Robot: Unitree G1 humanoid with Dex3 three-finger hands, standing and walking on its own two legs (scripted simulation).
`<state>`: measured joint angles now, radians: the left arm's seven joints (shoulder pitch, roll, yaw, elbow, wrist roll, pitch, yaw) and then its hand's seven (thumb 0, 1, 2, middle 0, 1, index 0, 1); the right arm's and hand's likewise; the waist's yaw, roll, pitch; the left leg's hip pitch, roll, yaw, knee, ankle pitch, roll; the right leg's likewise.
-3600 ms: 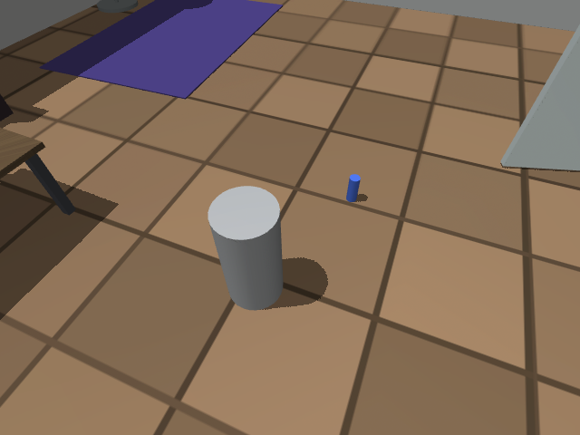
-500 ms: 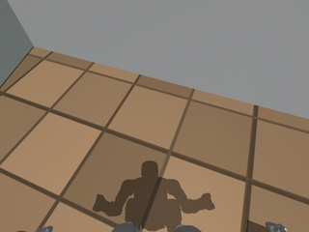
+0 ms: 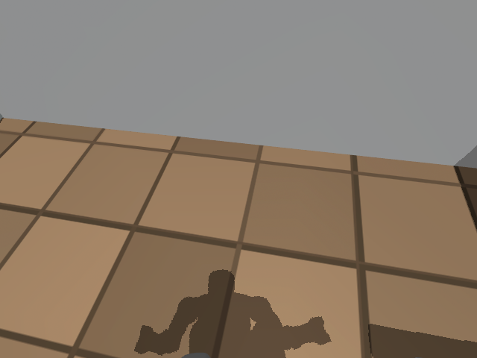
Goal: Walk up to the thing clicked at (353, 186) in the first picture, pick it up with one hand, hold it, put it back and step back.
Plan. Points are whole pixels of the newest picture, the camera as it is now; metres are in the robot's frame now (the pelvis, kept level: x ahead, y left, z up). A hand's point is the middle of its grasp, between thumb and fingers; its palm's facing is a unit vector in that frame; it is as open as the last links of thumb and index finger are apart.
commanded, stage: walk up
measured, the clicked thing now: out of the picture +0.15 +1.28 -0.68
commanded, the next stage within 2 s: stand in 0.80 s
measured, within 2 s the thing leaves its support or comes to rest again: neither
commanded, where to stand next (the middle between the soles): +0.08 +0.03 m, yaw -3 degrees
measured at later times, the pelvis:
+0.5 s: pelvis +0.01 +0.03 +0.01, yaw -4 degrees
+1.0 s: pelvis +0.01 +0.02 +0.03, yaw -4 degrees
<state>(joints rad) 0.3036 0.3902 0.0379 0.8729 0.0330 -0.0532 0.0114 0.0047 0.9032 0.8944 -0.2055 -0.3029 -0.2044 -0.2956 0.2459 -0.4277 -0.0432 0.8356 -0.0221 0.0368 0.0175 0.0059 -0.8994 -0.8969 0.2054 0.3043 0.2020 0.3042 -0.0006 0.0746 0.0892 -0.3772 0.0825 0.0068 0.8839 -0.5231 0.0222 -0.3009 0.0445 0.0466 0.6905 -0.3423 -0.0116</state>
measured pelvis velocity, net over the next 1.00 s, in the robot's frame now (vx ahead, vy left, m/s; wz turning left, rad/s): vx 0.01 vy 0.02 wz -0.07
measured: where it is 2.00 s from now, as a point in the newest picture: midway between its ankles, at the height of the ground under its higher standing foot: outside the picture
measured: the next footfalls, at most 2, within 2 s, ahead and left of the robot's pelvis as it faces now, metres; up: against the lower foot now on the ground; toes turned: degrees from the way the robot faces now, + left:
left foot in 0.12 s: +0.07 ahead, +0.16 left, +0.00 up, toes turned +1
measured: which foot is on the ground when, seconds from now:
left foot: up 0.00-0.10, down 0.12-1.00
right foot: down 0.00-1.00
